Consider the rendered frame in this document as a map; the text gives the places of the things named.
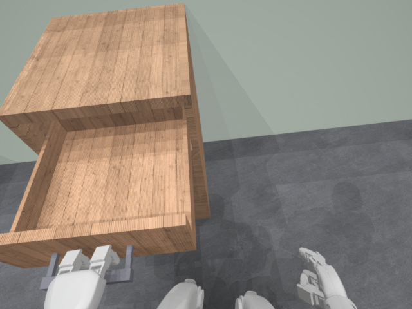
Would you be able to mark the handle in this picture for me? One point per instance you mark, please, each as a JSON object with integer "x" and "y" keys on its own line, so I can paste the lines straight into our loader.
{"x": 111, "y": 276}

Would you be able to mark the robot right thigh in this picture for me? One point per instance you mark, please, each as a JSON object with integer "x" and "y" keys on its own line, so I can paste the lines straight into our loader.
{"x": 252, "y": 302}

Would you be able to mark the right robot hand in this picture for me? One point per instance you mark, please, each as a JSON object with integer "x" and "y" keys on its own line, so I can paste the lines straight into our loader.
{"x": 316, "y": 288}

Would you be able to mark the left robot shin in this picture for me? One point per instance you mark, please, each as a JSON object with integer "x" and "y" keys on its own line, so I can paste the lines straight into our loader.
{"x": 190, "y": 281}

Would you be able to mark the cabinet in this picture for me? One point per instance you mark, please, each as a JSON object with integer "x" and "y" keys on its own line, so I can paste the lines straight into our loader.
{"x": 106, "y": 63}

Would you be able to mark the left robot hand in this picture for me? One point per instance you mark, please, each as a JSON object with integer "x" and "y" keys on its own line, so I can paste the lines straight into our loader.
{"x": 73, "y": 288}

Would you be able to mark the robot right forearm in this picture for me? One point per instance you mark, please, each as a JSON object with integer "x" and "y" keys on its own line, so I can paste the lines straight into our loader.
{"x": 339, "y": 302}

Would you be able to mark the drawer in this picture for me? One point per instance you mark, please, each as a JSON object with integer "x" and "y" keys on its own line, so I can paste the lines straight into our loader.
{"x": 119, "y": 179}

